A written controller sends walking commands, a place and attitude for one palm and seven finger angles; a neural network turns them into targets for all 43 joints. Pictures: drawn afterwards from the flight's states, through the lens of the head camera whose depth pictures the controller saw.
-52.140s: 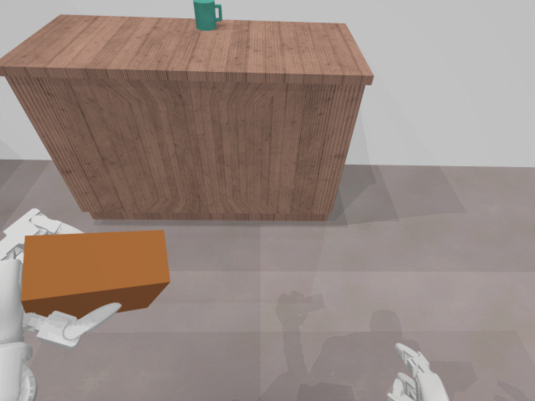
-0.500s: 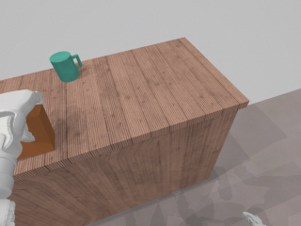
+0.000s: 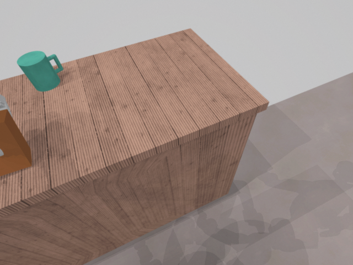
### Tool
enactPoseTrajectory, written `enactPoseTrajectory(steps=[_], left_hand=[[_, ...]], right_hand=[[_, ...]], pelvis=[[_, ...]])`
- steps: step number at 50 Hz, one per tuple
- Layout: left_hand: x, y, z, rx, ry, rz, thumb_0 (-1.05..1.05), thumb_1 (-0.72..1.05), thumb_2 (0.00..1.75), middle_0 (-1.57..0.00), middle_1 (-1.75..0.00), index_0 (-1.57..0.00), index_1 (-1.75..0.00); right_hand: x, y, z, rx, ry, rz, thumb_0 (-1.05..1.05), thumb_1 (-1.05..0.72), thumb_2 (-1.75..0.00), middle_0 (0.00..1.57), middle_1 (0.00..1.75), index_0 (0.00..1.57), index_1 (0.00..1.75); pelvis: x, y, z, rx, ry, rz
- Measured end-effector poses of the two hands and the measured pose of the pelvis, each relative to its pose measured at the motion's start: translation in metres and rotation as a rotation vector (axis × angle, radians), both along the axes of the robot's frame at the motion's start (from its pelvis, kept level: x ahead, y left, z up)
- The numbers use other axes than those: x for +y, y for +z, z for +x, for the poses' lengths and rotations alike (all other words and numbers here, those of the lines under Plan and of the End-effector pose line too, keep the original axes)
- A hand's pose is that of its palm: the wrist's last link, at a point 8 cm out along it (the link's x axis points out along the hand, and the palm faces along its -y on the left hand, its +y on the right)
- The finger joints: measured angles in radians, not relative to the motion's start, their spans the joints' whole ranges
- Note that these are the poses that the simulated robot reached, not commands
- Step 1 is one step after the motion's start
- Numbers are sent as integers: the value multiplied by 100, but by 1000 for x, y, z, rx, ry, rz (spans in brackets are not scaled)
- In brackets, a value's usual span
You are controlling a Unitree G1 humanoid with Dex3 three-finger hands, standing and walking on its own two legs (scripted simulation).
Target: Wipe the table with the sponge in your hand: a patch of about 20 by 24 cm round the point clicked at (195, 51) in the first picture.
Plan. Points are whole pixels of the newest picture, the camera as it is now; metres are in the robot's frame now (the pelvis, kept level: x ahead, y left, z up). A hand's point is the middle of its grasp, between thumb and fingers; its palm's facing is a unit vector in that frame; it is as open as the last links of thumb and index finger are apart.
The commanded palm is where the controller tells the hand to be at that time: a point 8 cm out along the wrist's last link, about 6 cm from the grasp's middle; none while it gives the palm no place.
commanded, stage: wipe forward along the first lane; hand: left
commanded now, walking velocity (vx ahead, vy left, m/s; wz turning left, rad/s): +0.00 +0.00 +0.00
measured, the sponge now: out of the picture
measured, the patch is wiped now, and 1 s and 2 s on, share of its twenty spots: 0.20 0.35 0.40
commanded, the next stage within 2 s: slide across to the middle lane in 0.60 s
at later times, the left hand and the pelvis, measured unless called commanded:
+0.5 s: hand out of the picture +0.42 +0.46 +0.14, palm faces -0.20 +0.00 -0.98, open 10.3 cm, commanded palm +0.43 +0.46 +0.18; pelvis +0.02 +0.03 +0.00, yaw -1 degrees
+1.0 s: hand out of the picture +0.46 +0.45 +0.14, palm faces -0.08 +0.00 -1.00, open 10.3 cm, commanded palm +0.46 +0.43 +0.20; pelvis +0.04 +0.07 +0.01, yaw +0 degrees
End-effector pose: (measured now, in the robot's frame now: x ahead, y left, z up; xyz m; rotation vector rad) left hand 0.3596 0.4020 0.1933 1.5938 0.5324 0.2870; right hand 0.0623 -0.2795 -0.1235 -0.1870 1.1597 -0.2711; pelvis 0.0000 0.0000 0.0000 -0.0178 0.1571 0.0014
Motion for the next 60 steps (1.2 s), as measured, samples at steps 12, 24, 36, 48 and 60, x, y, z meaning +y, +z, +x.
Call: enactPoseTrajectory(steps=[12,24,36,48,60], left_hand=[[16,5,27,28,33,10,2,-59,109,-78,-131,-78,-132],[43,7,56,39,30,-24,2,-59,109,-78,-132,-77,-132],[60,1,82,51,-33,-11,2,-60,109,-79,-131,-78,-132],[43,8,84,-68,-139,-8,1,-58,109,-76,-133,-76,-134],[18,8,100,-58,-88,-24,0,-56,108,-75,-135,-74,-135]], right_hand=[[0,3,-20,62,-29,-36,1,-91,-90,20,30,20,30],[18,9,-26,134,-57,-62,1,-91,-90,20,30,20,30],[50,13,-13,176,-53,-57,1,-91,-90,20,30,20,30],[83,9,24,122,2,4,1,-91,-90,20,30,20,30],[86,21,66,-28,64,18,1,-91,-90,20,30,20,30]], pelvis=[[6,-2,2,44,-8,-12],[26,-1,17,79,-20,-26],[54,1,33,102,-18,-34],[72,7,43,61,9,-31],[67,12,40,37,9,-19]])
